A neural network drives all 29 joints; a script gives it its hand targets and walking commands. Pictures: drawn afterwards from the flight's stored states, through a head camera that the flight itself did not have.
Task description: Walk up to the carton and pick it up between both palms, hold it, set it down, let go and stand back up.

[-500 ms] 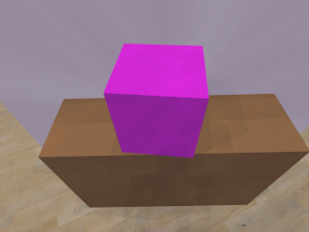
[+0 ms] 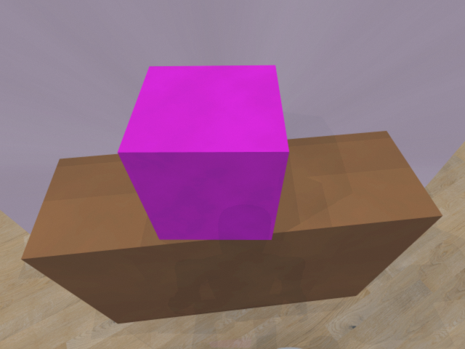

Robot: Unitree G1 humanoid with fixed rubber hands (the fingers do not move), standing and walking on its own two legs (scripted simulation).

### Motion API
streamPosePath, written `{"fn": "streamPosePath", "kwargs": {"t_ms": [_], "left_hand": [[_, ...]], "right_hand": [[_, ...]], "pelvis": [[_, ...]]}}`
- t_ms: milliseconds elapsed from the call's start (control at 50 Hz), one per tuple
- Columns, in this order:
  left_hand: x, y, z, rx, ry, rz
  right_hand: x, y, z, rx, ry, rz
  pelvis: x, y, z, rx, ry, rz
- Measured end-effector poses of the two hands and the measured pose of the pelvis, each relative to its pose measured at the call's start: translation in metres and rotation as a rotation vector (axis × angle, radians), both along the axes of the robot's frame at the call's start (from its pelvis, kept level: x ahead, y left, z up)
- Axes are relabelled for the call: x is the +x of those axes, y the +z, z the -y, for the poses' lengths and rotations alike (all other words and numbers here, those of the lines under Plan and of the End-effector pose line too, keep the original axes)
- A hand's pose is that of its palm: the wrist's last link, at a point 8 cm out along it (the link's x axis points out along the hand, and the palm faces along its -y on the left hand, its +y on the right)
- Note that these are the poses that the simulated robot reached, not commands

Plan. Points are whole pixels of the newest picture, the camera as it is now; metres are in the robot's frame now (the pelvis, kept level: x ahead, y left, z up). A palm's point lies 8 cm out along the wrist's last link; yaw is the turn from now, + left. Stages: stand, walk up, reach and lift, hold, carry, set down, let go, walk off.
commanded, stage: walk up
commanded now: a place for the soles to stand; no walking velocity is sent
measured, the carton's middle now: (213, 157) +0.46 +0.07 +0.02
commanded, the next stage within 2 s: reach and lift in 0.20 s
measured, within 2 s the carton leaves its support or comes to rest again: neither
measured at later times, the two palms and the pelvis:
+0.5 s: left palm out of the picture +0.11 +0.26 -0.11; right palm (370, 342) +0.15 -0.22 -0.13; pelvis -0.06 +0.01 -0.04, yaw +6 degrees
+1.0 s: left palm out of the picture +0.09 +0.25 -0.08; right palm out of the picture +0.09 -0.20 -0.10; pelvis -0.07 +0.00 -0.02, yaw +8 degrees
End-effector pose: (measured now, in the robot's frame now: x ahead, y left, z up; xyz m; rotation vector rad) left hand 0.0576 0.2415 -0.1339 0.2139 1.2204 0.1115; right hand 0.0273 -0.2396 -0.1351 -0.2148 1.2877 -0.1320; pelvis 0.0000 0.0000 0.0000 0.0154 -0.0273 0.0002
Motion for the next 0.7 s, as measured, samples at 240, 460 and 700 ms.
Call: {"fn": "streamPosePath", "kwargs": {"t_ms": [240, 460, 700], "left_hand": [[0.004, -0.01, -0.008, 0.002, 0.019, -0.087], [0.071, 0.014, -0.019, 0.032, -0.019, 0.083], [-0.024, 0.021, -0.022, 0.035, 0.077, 0.115]], "right_hand": [[-0.003, -0.007, 0.002, 0.01, -0.021, -0.008], [0.118, -0.004, -0.009, 0.046, 0.034, 0.353], [0.071, 0.01, -0.047, 0.097, 0.089, 0.364]], "pelvis": [[-0.002, -0.008, -0.003, 0.008, 0.022, -0.037], [-0.056, -0.044, -0.008, -0.03, 0.109, 0.006], [-0.067, -0.026, -0.012, -0.057, 0.14, 0.035]]}}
